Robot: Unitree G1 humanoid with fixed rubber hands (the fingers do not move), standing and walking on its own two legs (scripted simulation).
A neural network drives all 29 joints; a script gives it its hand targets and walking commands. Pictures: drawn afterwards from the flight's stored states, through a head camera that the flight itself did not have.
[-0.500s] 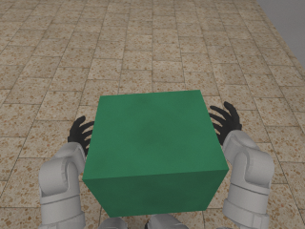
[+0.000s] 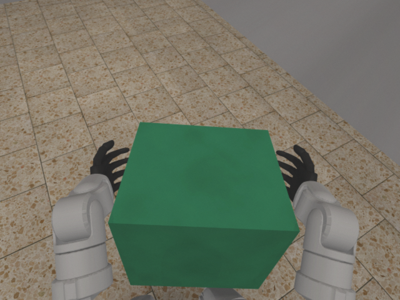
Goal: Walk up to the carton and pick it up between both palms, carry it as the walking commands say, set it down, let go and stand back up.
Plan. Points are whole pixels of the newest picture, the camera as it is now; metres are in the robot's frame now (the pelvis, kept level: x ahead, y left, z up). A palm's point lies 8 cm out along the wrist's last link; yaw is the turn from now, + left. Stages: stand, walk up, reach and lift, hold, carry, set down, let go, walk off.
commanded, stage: carry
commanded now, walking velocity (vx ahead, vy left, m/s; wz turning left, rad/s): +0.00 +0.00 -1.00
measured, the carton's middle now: (200, 206) +0.30 +0.00 -0.02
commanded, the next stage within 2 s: none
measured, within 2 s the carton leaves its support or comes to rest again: neither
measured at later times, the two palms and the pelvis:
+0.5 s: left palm (199, 169) +0.32 +0.00 +0.10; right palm out of the picture +0.17 -0.33 +0.11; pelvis +0.02 -0.07 +0.02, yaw -26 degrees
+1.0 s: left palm (290, 179) +0.29 -0.15 +0.12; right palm out of the picture +0.04 -0.42 +0.11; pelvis +0.00 -0.12 +0.01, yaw -41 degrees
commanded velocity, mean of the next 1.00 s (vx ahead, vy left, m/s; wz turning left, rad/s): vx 0.00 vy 0.00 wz -0.44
